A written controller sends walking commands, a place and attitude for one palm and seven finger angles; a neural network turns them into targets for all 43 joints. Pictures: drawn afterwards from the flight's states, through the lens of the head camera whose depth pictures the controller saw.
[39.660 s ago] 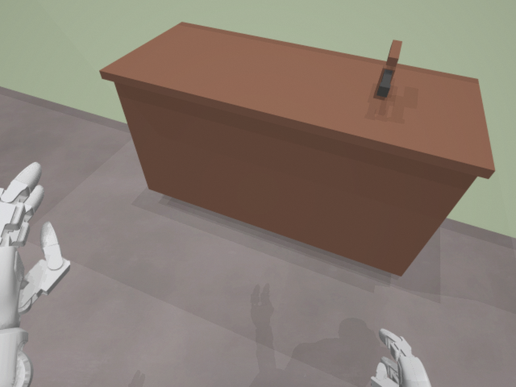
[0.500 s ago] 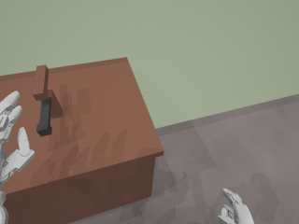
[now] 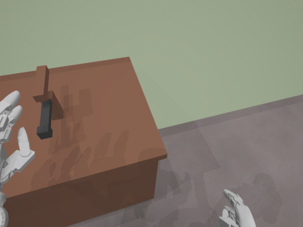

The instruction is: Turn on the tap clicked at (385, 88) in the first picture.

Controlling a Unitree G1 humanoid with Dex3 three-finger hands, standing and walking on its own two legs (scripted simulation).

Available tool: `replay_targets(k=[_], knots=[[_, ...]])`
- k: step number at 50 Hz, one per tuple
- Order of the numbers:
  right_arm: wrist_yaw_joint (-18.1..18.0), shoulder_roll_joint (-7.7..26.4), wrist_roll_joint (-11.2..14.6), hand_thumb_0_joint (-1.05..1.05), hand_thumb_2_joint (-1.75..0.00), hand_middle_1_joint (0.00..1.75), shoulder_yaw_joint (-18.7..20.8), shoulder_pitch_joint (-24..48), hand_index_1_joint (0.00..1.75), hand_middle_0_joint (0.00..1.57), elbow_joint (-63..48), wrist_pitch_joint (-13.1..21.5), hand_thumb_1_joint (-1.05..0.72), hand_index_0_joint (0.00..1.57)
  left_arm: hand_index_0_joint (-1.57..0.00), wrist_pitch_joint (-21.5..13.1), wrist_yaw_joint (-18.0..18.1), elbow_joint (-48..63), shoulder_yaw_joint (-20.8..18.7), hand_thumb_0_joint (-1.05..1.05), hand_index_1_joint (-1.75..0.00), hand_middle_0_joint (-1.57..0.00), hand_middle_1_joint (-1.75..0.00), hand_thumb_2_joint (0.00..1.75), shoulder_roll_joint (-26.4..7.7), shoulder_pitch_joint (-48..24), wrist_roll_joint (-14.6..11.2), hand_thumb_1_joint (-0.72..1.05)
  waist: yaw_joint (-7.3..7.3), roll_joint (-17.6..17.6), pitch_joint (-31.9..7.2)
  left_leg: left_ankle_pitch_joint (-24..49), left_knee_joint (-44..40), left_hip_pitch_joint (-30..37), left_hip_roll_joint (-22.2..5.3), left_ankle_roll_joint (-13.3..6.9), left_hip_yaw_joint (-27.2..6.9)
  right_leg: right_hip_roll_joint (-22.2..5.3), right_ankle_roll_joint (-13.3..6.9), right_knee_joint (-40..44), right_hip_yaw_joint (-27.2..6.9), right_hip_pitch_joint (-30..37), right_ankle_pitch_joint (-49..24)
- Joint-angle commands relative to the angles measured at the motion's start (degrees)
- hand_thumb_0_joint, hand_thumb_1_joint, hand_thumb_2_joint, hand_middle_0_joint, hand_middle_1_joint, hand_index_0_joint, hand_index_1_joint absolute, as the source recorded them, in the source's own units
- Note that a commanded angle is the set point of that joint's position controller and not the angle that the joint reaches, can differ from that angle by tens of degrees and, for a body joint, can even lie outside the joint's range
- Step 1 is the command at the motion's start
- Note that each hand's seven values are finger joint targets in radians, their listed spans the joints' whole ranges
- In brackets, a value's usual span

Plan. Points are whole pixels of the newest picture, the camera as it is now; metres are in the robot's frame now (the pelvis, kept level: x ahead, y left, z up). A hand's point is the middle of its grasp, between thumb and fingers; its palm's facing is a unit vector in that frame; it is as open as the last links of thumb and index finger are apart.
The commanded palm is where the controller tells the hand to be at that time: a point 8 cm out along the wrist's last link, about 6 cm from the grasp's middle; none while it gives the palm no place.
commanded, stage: shuffle to correct the standing spot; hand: left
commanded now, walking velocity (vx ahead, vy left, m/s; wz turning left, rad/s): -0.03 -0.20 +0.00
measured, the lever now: (44, 132) +0.34 +0.31 +0.05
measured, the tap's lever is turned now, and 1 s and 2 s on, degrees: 0 0 0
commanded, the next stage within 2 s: come to a stop and stand still in 0.44 s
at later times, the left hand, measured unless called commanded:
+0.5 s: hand (27, 156) +0.21 +0.24 +0.17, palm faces +0.33 -0.86 -0.39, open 7.4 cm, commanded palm +0.16 +0.28 +0.18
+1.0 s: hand out of the picture +0.21 +0.31 +0.16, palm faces +0.35 -0.85 -0.38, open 7.4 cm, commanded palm +0.16 +0.33 +0.18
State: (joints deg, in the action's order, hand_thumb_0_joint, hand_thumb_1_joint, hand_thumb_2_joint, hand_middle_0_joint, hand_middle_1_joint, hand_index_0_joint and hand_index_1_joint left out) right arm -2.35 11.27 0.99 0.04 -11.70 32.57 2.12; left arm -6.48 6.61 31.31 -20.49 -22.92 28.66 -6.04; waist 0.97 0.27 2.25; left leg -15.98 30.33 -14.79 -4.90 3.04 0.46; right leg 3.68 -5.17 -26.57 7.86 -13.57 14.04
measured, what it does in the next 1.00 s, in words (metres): shifts its weight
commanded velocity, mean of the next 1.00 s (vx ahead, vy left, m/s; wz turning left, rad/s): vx -0.02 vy -0.10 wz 0.00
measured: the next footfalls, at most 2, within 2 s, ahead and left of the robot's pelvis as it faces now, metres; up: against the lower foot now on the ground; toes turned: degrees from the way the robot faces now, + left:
none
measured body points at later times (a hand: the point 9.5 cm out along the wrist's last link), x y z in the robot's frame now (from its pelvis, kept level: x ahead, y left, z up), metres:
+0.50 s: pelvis +0.00 +0.00 +0.00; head +0.02 +0.01 +0.45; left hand +0.19 +0.28 +0.19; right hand +0.16 -0.23 -0.08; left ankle +0.00 +0.15 -0.74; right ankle +0.01 -0.06 -0.74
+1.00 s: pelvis -0.01 +0.06 +0.00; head +0.01 +0.08 +0.45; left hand +0.19 +0.35 +0.18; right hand +0.13 -0.18 -0.07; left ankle +0.00 +0.15 -0.74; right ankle +0.01 -0.06 -0.74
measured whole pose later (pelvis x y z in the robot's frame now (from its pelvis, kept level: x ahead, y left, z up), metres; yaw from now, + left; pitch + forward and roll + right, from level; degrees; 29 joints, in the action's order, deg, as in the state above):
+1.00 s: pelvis -0.01 +0.06 +0.00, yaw -2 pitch -1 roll -1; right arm -2.6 11.4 0.2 -0.3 -14.7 34.5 9.0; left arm -13.3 5.6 25.5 -22.3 -22.5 24.2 -3.2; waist -1.2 -2.6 3.9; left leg -14.8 28.8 -13.4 -0.5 -2.1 4.4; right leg -0.3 -0.4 -26.4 3.8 -13.8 11.9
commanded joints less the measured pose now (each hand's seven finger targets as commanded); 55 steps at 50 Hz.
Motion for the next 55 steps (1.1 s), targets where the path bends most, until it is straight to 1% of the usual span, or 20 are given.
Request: replay_targets(k=[1, 7, 11, 18, 28, 29, 30, 31, 32, 33, 34, 35, 37, 39, 41, 42, 44, 47, 52, 55], knots=[[-0.2, 7.1, 0.3, 0.0, -0.9, 0.3, 3.2, 4.3, 0.3, 0.2, -9.2, 3.1, -0.9, 0.2, -0.2, -3.5, 1.1, 11.7, -7.2, 0.0, -0.3, -0.2, -0.3, 0.9, -10.0, -1.7, -0.1, 0.9, -0.21, 3.4, -9.6, 13.8, -2.3, 1.4, -5.5, -4.7, -4.9, -9.6, 2.9, 4.4, -9.7, 5.7, -15.2], [-0.3, 6.8, 0.7, 0.0, -0.9, 0.3, 3.1, 4.5, 0.3, 0.2, -9.0, 2.7, -0.9, 0.2, -0.2, -3.3, 1.2, 11.6, -7.3, 0.0, -0.3, -0.2, -0.3, 0.9, -10.1, -0.9, -0.6, 0.9, 0.23, 1.9, -9.0, 9.2, -0.7, 1.9, -3.6, -4.2, -3.6, -11.4, 1.4, 5.4, -11.7, 3.4, -13.6], [-0.3, 6.9, 0.5, 0.0, -0.9, 0.3, 3.0, 4.6, 0.3, 0.2, -9.1, 2.5, -0.9, 0.2, -0.2, -3.4, 1.4, 11.5, -7.6, 0.0, -0.3, -0.2, -0.3, 0.9, -10.3, -1.2, -0.4, 0.9, 0.07, 1.2, -8.2, 7.7, -1.5, 0.8, -4.0, -4.6, -4.3, -10.9, 2.3, 6.0, -11.2, 2.9, -10.6], [-0.5, 7.0, 0.3, 0.0, -0.9, 0.3, 2.7, 5.2, 0.3, 0.2, -9.1, 2.8, -0.9, 0.2, -0.2, -3.6, 1.3, 12.3, -6.5, 0.0, -0.3, -0.2, -0.3, 0.9, -9.6, -2.4, -0.2, 0.9, -0.09, 4.4, -8.0, 11.1, -4.0, 0.8, -5.7, -4.9, -5.6, -9.2, 3.2, 4.7, -9.5, 4.4, -11.7], [-0.3, 6.7, 0.5, 0.0, -0.9, 0.3, 2.5, 4.8, 0.3, 0.2, -9.0, 2.9, -0.9, 0.2, -0.2, -3.2, 1.6, 10.3, -6.1, 0.0, -0.3, -0.2, -0.3, 0.9, -8.9, -2.5, -0.1, 0.9, 0.0, 1.6, -7.8, 4.0, -3.3, 0.2, -3.6, -4.7, -4.4, -10.3, 2.7, 7.2, -11.3, 3.2, -6.9], [-1.5, 8.7, -1.7, 0.0, -0.9, 0.3, 5.8, -8.7, 0.3, 0.2, -1.4, 8.2, -0.9, 0.2, -0.2, -8.4, -0.9, 15.1, -37.5, 0.0, -0.3, -0.2, -0.3, 0.9, -51.2, -57.8, 8.6, 0.9, -2.21, -13.1, 2.8, 5.1, 0.6, -5.5, 0.5, -3.1, 9.6, -5.7, 14.2, 13.0, -9.4, -0.9, -18.7], [-1.4, 5.7, -1.4, 0.0, -0.9, 0.3, 5.0, -1.9, 0.3, 0.2, -3.6, 8.2, -0.9, 0.2, -0.2, -6.2, -3.9, -12.6, -18.0, 0.0, -0.3, -0.2, -0.3, 0.9, -21.0, -30.8, 4.0, 0.9, -2.65, -10.8, -7.7, 7.3, 0.4, -3.6, 5.1, -4.5, 6.2, -9.5, 8.3, 7.5, -11.0, 5.5, -25.0], [-0.5, 8.4, -0.1, 0.0, -0.9, 0.3, 5.2, -1.2, 0.3, 0.2, -8.1, 9.4, -0.9, 0.2, -0.2, -6.1, -5.1, -15.8, -11.8, 0.0, -0.3, -0.2, -0.3, 0.9, -14.5, -18.1, 3.0, 0.9, -5.14, -4.8, -5.6, 6.4, 2.6, -2.5, 3.8, -3.2, 6.0, -10.7, 9.5, 7.5, -16.2, 4.9, -30.6], [0.6, 7.8, 0.5, 0.0, -0.9, 0.3, 4.7, -0.2, 0.3, 0.2, -8.1, 9.3, -0.9, 0.2, -0.2, -7.0, -5.4, -11.5, -4.0, 0.0, -0.3, -0.2, -0.3, 0.9, -5.8, -12.8, 1.5, 0.9, -3.82, 5.4, -9.1, 7.8, -0.6, -0.4, 2.4, -4.0, 6.2, -11.9, 8.8, 2.9, -13.8, 8.1, -34.0], [1.5, 8.8, 0.4, 0.0, -0.9, 0.3, 4.7, -1.4, 0.3, 0.2, -8.8, 9.0, -0.9, 0.2, -0.2, -8.2, -4.8, -2.9, -4.7, 0.0, -0.3, -0.2, -0.3, 0.9, -7.5, -12.0, 1.8, 0.9, -3.62, 7.2, -12.7, 9.0, -3.0, 0.4, 1.6, -4.5, 5.7, -10.8, 10.4, 0.4, -11.9, 11.3, -31.0], [2.0, 8.1, 0.6, 0.0, -0.9, 0.3, 4.2, 0.5, 0.3, 0.2, -9.4, 9.2, -0.9, 0.2, -0.2, -8.9, -4.1, 2.0, -3.9, 0.0, -0.3, -0.2, -0.3, 0.9, -7.2, -10.7, 1.5, 0.9, -4.11, 5.7, -12.6, 10.1, -3.4, 0.2, 0.6, -5.3, 4.5, -9.9, 11.8, -1.0, -11.1, 11.2, -27.1], [2.4, 7.9, 0.7, 0.0, -0.9, 0.3, 3.9, 1.3, 0.3, 0.2, -9.8, 9.4, -0.9, 0.2, -0.2, -9.0, -3.4, 4.9, -3.6, 0.0, -0.3, -0.2, -0.3, 0.9, -6.8, -8.7, 1.6, 0.9, -4.34, 3.4, -12.7, 10.1, -3.4, -0.4, 0.0, -5.7, 3.5, -9.4, 11.7, -1.1, -10.7, 11.3, -21.8], [2.2, 7.0, 0.9, 0.0, -0.9, 0.3, 3.0, 3.7, 0.3, 0.2, -9.3, 9.6, -0.9, 0.2, -0.2, -9.0, -1.4, 6.8, -6.7, 0.0, -0.3, -0.2, -0.3, 0.9, -9.5, -4.1, 1.6, 0.9, -4.38, -0.1, -10.8, 5.6, -2.4, -0.6, 0.4, -5.3, 2.5, -9.7, 8.8, 2.3, -11.2, 7.7, -12.2], [1.4, 6.8, 0.3, 0.0, -0.9, 0.3, 2.9, 3.3, 0.3, 0.2, -9.6, 9.8, -0.9, 0.2, -0.2, -9.5, -0.3, 8.2, -10.0, 0.0, -0.3, -0.2, -0.3, 0.9, -11.6, -4.5, 1.6, 0.9, -3.81, -6.8, -9.4, -0.1, 0.0, -0.7, 2.9, -4.7, 2.0, -11.0, 6.9, 8.4, -14.3, 3.6, -0.7], [0.5, 6.7, -0.1, 0.0, -0.9, 0.3, 2.7, 3.3, 0.3, 0.2, -9.2, 9.9, -0.9, 0.2, -0.2, -9.8, 0.3, 8.8, -11.5, 0.0, -0.3, -0.2, -0.3, 0.9, -12.2, -5.6, 1.4, 0.9, -2.88, -7.8, -7.6, -1.1, 0.6, 1.1, 4.0, -4.4, 0.8, -12.8, 3.9, 12.4, -17.0, -0.9, 8.4], [-0.1, 6.8, -0.3, 0.0, -0.9, 0.3, 2.5, 3.9, 0.3, 0.2, -8.3, 9.7, -0.9, 0.2, -0.2, -10.0, 0.9, 10.0, -13.7, 0.0, -0.3, -0.2, -0.3, 0.9, -14.6, -6.8, 1.4, 0.9, -2.47, -5.0, -7.4, -0.2, -1.5, 3.3, 3.3, -4.4, 0.2, -12.6, 2.6, 11.7, -16.1, -2.4, 9.0], [-0.7, 6.8, -0.5, 0.0, -0.9, 0.3, 2.4, 3.7, 0.3, 0.2, -8.3, 9.9, -0.9, 0.2, -0.2, -10.2, 0.9, 7.7, -10.8, 0.0, -0.3, -0.2, -0.3, 0.9, -10.9, -7.7, 1.4, 0.9, -2.08, 0.1, -6.6, 0.3, -5.4, 4.0, 1.9, -4.9, -1.0, -10.1, 3.3, 9.5, -13.8, -2.3, 8.8], [-0.8, 6.9, -0.5, 0.0, -0.9, 0.3, 2.0, 4.5, 0.3, 0.2, -7.7, 10.6, -0.9, 0.2, -0.2, -10.5, 0.5, 6.4, -8.3, 0.0, -0.3, -0.2, -0.3, 0.9, -8.8, -11.1, 2.3, 0.9, -2.34, 5.6, -4.7, -0.2, -11.3, 0.2, -1.5, -5.7, -4.2, -6.9, 4.4, 4.6, -10.2, 2.2, 1.4], [0.5, 6.9, -0.4, 0.0, -0.9, 0.3, 1.9, 3.9, 0.3, 0.2, -7.1, 11.6, -0.9, 0.2, -0.2, -9.9, 0.0, 4.8, -3.6, 0.0, -0.3, -0.2, -0.3, 0.9, -4.8, -11.1, 3.5, 0.9, -2.39, 4.3, -7.1, 9.2, -10.4, 0.5, -2.0, -5.2, -3.3, -6.9, 4.7, 2.0, -8.0, 7.2, -9.1], [1.2, 7.5, -0.7, 0.0, -0.9, 0.3, 2.2, 3.1, 0.3, 0.2, -7.3, 11.2, -0.9, 0.2, -0.2, -9.8, 0.1, 6.3, -3.8, 0.0, -0.3, -0.2, -0.3, 0.9, -5.5, -11.2, 4.0, 0.9, -2.16, 2.7, -7.3, 12.5, -10.0, 0.4, -1.9, -4.3, -4.2, -6.7, 4.5, 2.2, -7.6, 7.9, -10.8]])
